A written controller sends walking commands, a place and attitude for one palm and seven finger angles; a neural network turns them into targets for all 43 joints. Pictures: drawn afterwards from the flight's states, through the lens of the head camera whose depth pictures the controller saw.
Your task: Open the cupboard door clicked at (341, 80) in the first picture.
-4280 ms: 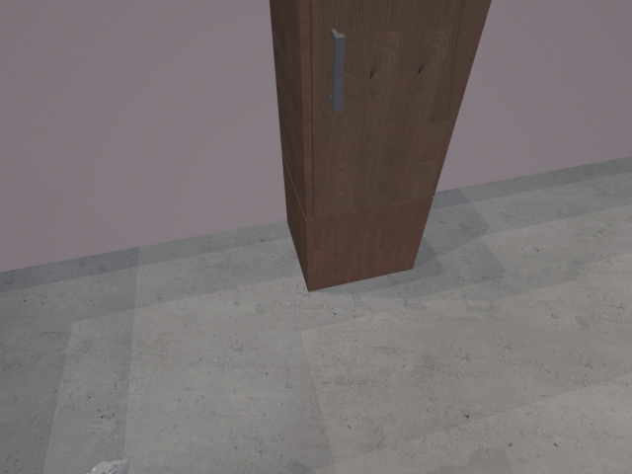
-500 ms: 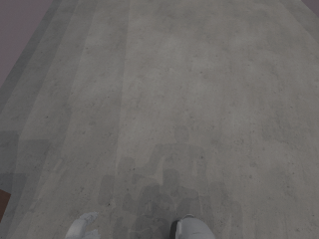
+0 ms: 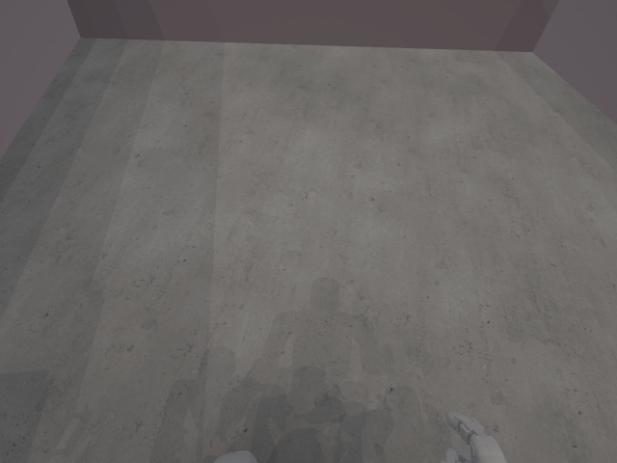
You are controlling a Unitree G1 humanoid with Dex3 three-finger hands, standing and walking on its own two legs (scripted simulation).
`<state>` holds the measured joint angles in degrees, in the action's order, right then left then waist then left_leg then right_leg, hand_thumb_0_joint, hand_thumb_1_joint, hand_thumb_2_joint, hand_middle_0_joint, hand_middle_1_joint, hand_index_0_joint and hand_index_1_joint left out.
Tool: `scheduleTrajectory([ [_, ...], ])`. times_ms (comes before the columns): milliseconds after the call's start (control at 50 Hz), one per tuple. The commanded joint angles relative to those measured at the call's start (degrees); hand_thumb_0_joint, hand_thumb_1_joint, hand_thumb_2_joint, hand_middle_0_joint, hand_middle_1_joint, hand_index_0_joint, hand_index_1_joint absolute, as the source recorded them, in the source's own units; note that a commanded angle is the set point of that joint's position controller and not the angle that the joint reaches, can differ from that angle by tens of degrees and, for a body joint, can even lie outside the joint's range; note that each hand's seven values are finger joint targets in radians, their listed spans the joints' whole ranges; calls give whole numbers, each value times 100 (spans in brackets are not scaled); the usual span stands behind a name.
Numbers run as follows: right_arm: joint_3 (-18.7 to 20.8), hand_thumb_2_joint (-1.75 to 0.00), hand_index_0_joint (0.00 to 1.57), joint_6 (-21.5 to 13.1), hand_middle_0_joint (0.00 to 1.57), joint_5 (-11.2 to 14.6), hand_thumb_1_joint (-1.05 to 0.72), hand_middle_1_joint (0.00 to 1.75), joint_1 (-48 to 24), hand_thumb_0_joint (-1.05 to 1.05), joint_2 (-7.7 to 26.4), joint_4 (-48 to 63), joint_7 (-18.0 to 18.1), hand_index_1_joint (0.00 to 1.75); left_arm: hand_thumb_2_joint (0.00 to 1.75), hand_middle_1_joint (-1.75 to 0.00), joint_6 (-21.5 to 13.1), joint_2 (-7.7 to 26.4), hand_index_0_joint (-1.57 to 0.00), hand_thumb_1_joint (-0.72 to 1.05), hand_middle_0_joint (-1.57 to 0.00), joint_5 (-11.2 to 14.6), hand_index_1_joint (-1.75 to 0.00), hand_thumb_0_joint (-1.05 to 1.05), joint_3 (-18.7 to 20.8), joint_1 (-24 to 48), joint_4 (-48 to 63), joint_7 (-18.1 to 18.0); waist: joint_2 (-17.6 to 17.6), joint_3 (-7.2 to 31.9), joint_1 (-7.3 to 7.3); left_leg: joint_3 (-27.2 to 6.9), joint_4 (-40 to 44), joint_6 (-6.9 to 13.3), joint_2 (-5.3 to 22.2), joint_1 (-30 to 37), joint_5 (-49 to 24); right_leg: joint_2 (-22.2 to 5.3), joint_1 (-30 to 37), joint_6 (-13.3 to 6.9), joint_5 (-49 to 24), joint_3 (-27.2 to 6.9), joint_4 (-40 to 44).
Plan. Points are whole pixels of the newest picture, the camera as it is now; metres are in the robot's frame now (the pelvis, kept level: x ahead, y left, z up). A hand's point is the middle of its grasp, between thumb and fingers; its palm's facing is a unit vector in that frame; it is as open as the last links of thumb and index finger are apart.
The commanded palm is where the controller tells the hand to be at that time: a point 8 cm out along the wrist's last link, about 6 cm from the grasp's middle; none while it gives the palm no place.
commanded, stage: walk to a spot facing it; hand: left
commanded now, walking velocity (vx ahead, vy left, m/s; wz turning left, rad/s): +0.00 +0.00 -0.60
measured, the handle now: out of the picture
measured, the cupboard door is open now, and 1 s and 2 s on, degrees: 0 0 0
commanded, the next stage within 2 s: turn to face it in 0.38 s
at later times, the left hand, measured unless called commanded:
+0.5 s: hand (245, 373) +0.27 +0.13 -0.15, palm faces -0.32 -0.92 -0.23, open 7.4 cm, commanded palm none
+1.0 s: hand (217, 397) +0.23 +0.17 -0.16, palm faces -0.11 -0.98 -0.19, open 7.4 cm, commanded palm none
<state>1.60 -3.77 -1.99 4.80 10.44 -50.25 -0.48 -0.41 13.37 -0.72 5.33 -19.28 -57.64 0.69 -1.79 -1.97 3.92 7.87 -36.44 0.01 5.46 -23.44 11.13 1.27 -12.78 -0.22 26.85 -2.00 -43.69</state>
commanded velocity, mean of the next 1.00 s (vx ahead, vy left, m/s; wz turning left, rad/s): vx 0.00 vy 0.00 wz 0.06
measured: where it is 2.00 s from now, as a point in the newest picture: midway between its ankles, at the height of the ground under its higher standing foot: outside the picture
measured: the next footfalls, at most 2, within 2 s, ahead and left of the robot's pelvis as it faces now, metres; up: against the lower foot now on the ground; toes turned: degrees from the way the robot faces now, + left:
right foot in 0.48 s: +0.10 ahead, -0.13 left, +0.00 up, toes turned -26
left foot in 0.82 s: +0.21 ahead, +0.07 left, +0.00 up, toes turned -5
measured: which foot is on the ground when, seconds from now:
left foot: down 0.00-0.48, up 0.50-0.80, down 0.82-1.00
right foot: up 0.00-0.46, down 0.48-0.84, up 0.86-1.00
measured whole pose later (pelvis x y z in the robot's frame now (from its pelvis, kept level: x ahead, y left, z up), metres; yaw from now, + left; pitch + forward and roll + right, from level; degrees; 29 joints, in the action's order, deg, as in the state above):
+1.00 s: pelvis +0.12 +0.00 +0.01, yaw -9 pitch +1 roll -2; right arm 2.7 0.6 -1.7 14.2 9.1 -55.6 0.5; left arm 3.2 11.4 -0.7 4.9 -8.9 -55.5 -0.9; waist -1.2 -3.7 -1.7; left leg 4.7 -31.8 3.4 0.8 -19.4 13.6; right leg -3.5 -25.2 3.7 26.1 3.1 -62.4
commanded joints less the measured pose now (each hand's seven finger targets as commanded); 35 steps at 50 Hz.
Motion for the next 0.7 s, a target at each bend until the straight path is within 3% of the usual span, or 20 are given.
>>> scheduleTrajectory([
  [0,279,-90,20,54,20,53,-90,30,1258,0,1224,32,174,30,90,-30,-98,438,-20,90,-20,-57,-30,0,68,421,653,50,1321,232,-693,-2397,2278,613,2352,1622,666,-416,-2461,51,244,108,-3036],
  [20,198,-90,20,37,20,44,-90,30,1023,0,941,56,178,30,90,-30,-59,369,-20,90,-20,-94,-30,0,91,410,595,101,997,-74,-542,-1805,2320,454,2025,1167,325,-551,-2314,99,-165,132,-2980],
  [40,165,-90,20,29,20,45,-90,30,852,0,814,41,193,30,90,-30,18,250,-20,90,-20,-101,-30,0,87,251,529,123,931,-85,-382,-1219,2276,311,1769,950,-140,-581,-2095,154,-487,203,-2944],
  [80,167,-90,20,19,20,78,-90,30,760,0,719,11,227,30,90,-30,169,113,-20,90,-20,-77,-30,0,93,-82,440,113,1088,159,-251,-404,2188,275,1547,956,-767,-586,-1912,262,-882,307,-2980],
  [180,275,-90,20,52,20,72,-90,30,1048,0,669,-153,252,30,90,-30,308,-71,-20,90,-20,-82,-30,0,118,303,641,106,805,237,-357,95,2023,551,1660,1432,-1575,-736,-2145,417,-1072,457,-2329],
  [300,379,-90,20,182,20,36,-90,30,1317,0,832,-348,210,30,90,-30,330,-89,-20,90,-20,-75,-30,0,65,1037,895,104,1254,127,-619,529,1745,589,1760,1676,-1782,-676,-1734,391,-757,800,-835],
  [360,456,-90,20,236,20,9,-90,30,1325,0,988,-373,185,30,90,-30,261,-85,-20,90,-20,-80,-30,0,43,1176,997,89,1349,208,-641,625,1380,564,1917,1836,-1970,-547,-1395,272,-550,902,-85],
  [380,474,-90,20,256,20,6,-90,30,1312,0,1046,-370,175,30,90,-30,228,-53,-20,90,-20,-78,-30,0,41,1155,1005,78,1383,271,-615,651,1173,494,1935,1877,-2042,-486,-1201,212,-543,939,219],
  [400,491,-90,20,279,20,12,-90,30,1388,0,1031,-357,159,30,90,-30,188,15,-20,90,-20,-91,-30,0,38,1087,987,63,1186,340,-574,747,841,364,1861,1825,-2179,-356,-853,148,-807,1043,627],
  [420,488,-90,20,291,20,31,-90,30,1361,0,1058,-321,141,30,90,-30,136,102,-20,90,-20,-90,-30,0,56,772,921,43,1021,567,-350,950,207,167,1725,1744,-2355,-278,-304,68,-1375,1102,1251],
  [440,468,-90,20,300,20,92,-90,30,1404,0,949,-221,97,30,90,-30,43,540,-20,90,-20,-116,-30,0,120,220,788,-9,209,965,-70,1079,-1017,-138,1499,905,-1790,-783,981,-190,-2678,408,1796],
  [460,315,-90,20,311,20,103,-90,30,1306,0,463,66,66,30,90,-30,-44,1229,-20,90,-20,-120,-30,0,246,-205,661,-104,-1560,1161,60,984,-2412,-493,527,-1084,2083,-2329,2214,-851,-5672,-1694,1890],
  [480,258,-90,20,396,20,121,-90,30,1153,0,485,77,187,30,90,-30,-2,1321,-20,90,-20,1,-30,0,233,-377,547,-181,-1199,1436,112,-71,-3148,-489,328,-1227,2738,-2620,2137,-1266,-6885,-1508,1738],
  [500,215,-90,20,414,20,124,-90,30,1135,0,402,30,232,30,90,-30,-4,1108,-20,90,-20,-14,-30,0,230,-109,549,-241,-1261,1465,-30,-455,-3375,-434,320,-1357,2456,-2387,2128,-1231,-6609,-1258,1681],
  [520,195,-90,20,433,20,109,-90,30,1039,0,428,-117,236,30,90,-30,-10,865,-20,90,-20,-16,-30,0,132,215,585,-260,-998,1214,-107,-596,-3456,-412,336,-1314,2091,-2177,1807,-1138,-6143,-958,1737],
  [540,186,-90,20,459,20,83,-90,30,1037,0,419,-267,223,30,90,-30,-31,606,-20,90,-20,-18,-30,0,5,508,592,-261,-634,936,-264,-600,-3374,-413,314,-1073,1718,-1958,1291,-1006,-5829,-557,1837],
  [560,163,-90,20,490,20,77,-90,30,1265,0,351,-419,212,30,90,-30,-62,498,-20,90,-20,-34,-30,0,-78,812,621,-261,-484,772,-475,-614,-3096,-419,262,-793,1466,-1805,893,-884,-5525,-138,1943],
  [600,126,-90,20,525,20,108,-90,30,1594,0,226,-662,189,30,90,-30,-101,367,-20,90,-20,-62,-30,0,-167,1187,598,-260,-515,530,-660,-570,-2183,-385,181,-121,1230,-1604,235,-743,-4746,434,2137],
  [640,90,-90,20,548,20,130,-90,30,1567,0,171,-721,163,30,90,-30,-75,403,-20,90,-20,-49,-30,0,-186,1204,554,-248,-708,279,-595,-391,-1620,-367,60,112,1151,-1642,20,-756,-4078,572,2288],
  [680,105,-90,20,525,20,121,-90,30,1280,0,215,-616,134,30,90,-30,-26,496,-20,90,-20,-59,-30,0,-125,1018,464,-259,-744,132,-415,-271,-1106,-349,-1,19,1209,-1796,251,-814,-4007,480,2181],
])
